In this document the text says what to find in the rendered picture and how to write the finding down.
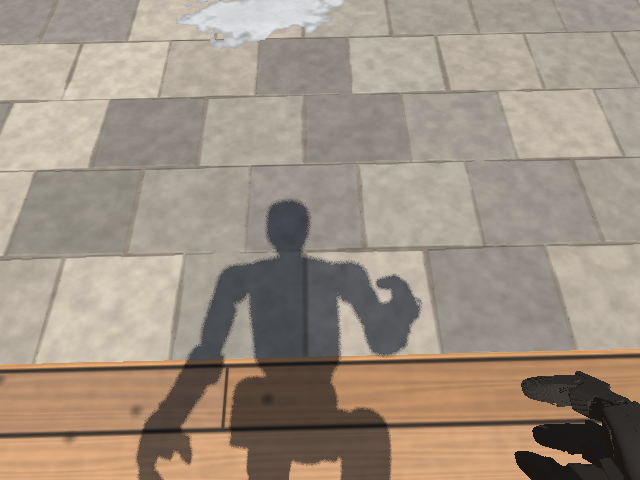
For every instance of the robot right hand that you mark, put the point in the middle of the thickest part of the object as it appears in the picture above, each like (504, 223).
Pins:
(613, 448)

